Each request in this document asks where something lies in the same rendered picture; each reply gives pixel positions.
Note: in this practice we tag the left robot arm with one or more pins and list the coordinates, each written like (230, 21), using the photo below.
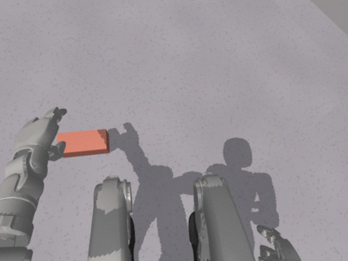
(19, 197)

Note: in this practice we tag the right robot hand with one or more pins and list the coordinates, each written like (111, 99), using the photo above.
(284, 251)

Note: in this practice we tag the right robot foot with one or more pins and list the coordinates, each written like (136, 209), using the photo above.
(193, 235)

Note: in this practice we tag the left robot hand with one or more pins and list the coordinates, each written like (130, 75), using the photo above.
(41, 132)

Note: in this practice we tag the carton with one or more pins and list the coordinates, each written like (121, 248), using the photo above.
(85, 143)

